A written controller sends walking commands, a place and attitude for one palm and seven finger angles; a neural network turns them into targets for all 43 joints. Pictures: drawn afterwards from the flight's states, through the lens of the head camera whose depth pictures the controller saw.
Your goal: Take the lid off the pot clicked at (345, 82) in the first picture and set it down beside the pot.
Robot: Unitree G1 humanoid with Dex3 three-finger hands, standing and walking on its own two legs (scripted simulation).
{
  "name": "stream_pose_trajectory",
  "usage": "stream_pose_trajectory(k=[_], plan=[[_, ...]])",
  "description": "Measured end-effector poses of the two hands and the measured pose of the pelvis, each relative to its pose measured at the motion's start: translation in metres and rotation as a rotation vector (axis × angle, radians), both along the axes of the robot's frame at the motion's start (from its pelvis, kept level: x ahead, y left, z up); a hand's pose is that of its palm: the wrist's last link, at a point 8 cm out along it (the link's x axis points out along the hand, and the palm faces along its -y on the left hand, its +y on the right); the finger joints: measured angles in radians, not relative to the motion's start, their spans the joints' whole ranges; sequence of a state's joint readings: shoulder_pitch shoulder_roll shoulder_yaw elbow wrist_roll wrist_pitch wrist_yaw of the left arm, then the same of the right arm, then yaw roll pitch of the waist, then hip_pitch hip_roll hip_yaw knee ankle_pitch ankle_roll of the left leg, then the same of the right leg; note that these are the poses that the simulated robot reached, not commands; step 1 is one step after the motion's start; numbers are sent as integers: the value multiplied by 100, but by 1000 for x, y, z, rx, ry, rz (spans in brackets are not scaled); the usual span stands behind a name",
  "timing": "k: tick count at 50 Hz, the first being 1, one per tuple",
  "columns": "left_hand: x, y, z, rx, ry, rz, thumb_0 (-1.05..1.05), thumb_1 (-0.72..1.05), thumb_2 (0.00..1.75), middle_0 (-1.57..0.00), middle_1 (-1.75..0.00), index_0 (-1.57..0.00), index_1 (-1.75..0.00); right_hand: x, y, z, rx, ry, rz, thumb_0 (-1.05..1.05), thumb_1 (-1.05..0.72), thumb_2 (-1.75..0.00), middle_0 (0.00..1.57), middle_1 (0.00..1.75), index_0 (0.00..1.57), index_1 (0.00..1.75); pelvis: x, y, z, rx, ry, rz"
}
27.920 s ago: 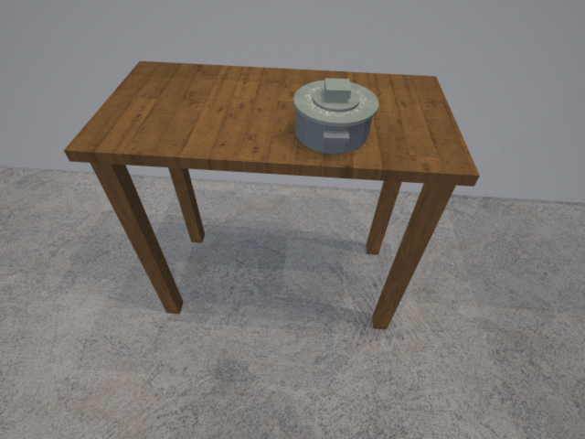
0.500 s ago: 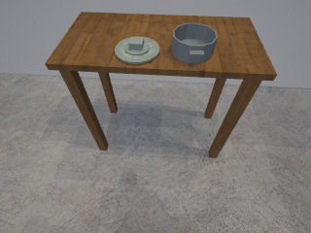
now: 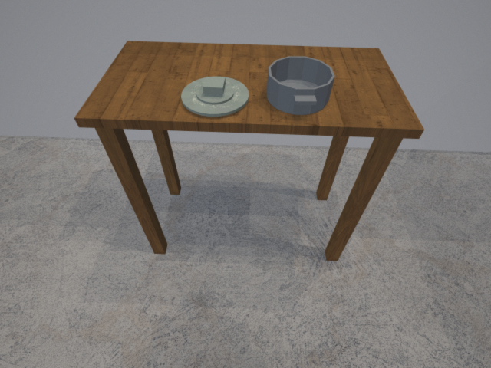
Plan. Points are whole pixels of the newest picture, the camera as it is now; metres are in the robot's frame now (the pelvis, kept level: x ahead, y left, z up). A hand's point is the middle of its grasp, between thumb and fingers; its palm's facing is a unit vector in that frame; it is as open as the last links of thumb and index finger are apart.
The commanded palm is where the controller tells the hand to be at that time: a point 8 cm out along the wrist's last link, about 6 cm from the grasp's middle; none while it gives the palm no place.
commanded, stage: let the arm hang, fingers relaxed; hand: left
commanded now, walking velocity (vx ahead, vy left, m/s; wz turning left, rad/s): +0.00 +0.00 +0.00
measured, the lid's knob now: (214, 85) +0.77 +0.11 +0.05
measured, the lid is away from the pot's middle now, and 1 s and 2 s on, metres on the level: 0.23 0.23 0.23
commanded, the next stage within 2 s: look to check the result in 0.02 s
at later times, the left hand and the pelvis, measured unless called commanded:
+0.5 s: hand out of the picture -0.01 +0.17 -0.18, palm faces +0.05 -0.98 -0.19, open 7.3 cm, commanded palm none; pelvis -0.01 +0.00 +0.00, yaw +0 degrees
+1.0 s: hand out of the picture -0.01 +0.16 -0.18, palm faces +0.05 -0.98 -0.20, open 7.3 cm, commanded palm none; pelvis -0.01 -0.01 +0.00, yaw +0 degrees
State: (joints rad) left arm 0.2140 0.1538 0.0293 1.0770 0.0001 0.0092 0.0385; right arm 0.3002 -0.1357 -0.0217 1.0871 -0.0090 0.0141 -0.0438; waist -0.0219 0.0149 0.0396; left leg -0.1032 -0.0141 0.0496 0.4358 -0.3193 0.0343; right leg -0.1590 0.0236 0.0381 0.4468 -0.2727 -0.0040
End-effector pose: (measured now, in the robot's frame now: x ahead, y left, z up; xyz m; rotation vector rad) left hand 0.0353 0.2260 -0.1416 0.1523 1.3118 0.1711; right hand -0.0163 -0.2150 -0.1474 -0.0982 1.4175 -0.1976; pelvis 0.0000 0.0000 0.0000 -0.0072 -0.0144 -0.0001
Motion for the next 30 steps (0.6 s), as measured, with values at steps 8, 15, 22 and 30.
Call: stream_pose_trajectory(k=[8, 15, 22, 30], plan=[[-21, -1, -1, 0, 52, 10, 0, 92, 90, -19, -30, -20, -30, -20, 10, -1, 24, 45, -15, 0, -91, -90, 20, 30, 20, 29, -4, 0, 1, -1, -1, -2], [-38, -5, -3, -9, 86, 22, 0, 93, 90, -19, -30, -20, -30, -23, 12, -1, 28, 47, -14, 0, -91, -90, 20, 30, 20, 29, -7, 0, 1, -1, 0, -1], [-50, -10, -3, -19, 106, 32, 0, 93, 90, -19, -30, -20, -30, -18, 10, -1, 24, 31, -5, 0, -91, -90, 20, 30, 20, 29, -9, 0, 1, 0, 1, 1], [-56, -14, -4, -26, 115, 38, 1, 93, 90, -19, -30, -20, -30, -13, 7, 0, 19, 18, 5, 0, -91, -90, 19, 30, 20, 29, -10, -2, 1, 1, 4, 4]])
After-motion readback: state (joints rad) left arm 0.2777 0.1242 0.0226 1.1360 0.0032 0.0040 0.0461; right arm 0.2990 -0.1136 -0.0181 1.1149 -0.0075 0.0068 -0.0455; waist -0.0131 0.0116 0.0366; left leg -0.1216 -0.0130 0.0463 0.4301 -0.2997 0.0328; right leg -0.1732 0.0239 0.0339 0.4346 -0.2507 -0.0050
